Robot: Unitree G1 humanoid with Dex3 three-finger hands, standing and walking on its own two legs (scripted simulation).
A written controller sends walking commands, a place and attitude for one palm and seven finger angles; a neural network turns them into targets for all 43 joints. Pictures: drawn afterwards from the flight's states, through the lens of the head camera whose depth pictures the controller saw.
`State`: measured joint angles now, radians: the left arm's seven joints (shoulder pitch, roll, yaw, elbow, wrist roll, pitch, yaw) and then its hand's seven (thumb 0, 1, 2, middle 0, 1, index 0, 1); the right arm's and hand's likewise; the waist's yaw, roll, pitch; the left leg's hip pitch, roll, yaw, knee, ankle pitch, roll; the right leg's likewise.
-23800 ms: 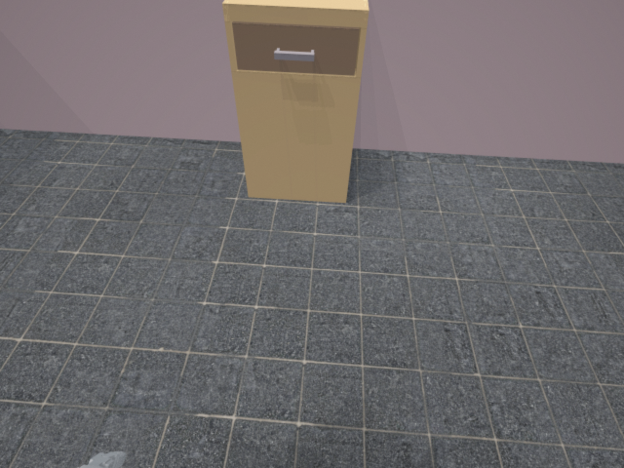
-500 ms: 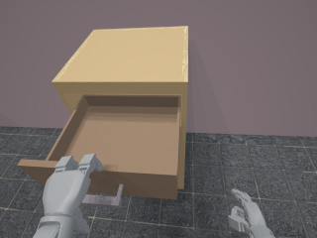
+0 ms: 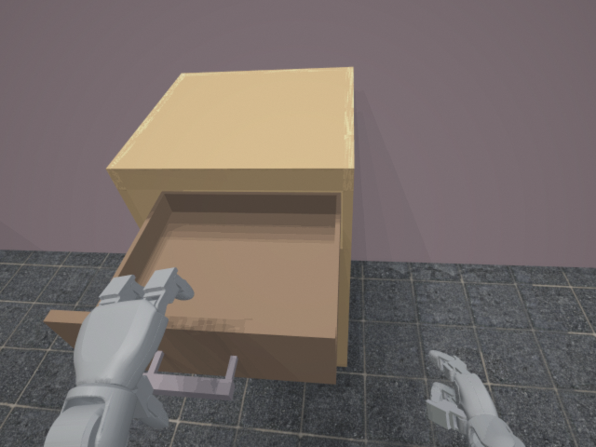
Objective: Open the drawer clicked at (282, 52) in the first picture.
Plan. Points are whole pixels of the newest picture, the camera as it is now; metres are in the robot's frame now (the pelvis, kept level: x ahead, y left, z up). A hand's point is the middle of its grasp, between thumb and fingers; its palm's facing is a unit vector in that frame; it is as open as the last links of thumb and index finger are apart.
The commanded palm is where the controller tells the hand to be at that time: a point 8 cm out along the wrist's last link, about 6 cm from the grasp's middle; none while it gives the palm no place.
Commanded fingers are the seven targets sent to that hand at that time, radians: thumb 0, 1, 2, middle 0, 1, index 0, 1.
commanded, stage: draw the hand back to the body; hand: left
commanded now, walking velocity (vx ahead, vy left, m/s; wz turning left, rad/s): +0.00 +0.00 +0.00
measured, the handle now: (191, 373) +0.22 +0.22 -0.06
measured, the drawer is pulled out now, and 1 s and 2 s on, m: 0.30 0.30 0.30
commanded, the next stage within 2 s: step back with the hand held close in 1.60 s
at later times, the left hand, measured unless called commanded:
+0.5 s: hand (115, 356) +0.17 +0.24 +0.10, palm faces +0.10 -0.12 -0.99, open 13.9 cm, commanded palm +0.14 +0.24 +0.16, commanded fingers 0.00 -0.50 0.30 -0.30 -1.20 -0.30 -1.20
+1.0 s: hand (111, 315) +0.19 +0.23 +0.16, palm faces +0.41 -0.84 -0.36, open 12.2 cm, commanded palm +0.13 +0.27 +0.17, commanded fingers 0.00 0.23 0.62 -0.25 -0.73 -0.25 -0.73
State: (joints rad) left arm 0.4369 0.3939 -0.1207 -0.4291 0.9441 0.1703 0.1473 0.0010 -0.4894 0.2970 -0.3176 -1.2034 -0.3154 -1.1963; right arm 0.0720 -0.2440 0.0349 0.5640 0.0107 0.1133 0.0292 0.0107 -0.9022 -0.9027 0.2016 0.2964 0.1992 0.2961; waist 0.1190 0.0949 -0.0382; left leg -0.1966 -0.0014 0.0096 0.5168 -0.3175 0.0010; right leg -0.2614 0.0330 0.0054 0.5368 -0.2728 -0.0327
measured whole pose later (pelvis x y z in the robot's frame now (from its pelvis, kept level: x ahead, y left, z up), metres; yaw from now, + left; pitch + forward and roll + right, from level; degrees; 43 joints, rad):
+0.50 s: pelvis -0.01 +0.00 +0.00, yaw +1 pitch -1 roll +0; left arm 0.47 0.47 -0.01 -0.44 0.90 0.11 0.12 0.00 -0.49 0.30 -0.32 -1.20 -0.32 -1.20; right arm 0.10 -0.26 0.03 0.56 0.01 0.10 0.00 0.01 -0.90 -0.90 0.20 0.30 0.20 0.30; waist 0.12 0.10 -0.02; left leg -0.18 0.00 0.00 0.49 -0.29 0.01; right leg -0.23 0.03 -0.01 0.49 -0.24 -0.03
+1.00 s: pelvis +0.01 +0.00 +0.01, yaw +3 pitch -3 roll +0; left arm 0.52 0.31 0.22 -0.51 -0.04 -0.10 0.13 0.00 -0.09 0.47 -0.28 -0.94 -0.28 -0.93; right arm 0.19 -0.20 0.04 0.62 0.00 -0.15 -0.07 0.01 -0.90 -0.90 0.20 0.30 0.20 0.30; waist 0.06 0.05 0.02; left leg -0.09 -0.01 -0.04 0.45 -0.30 0.00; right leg -0.12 0.03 -0.05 0.44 -0.26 -0.03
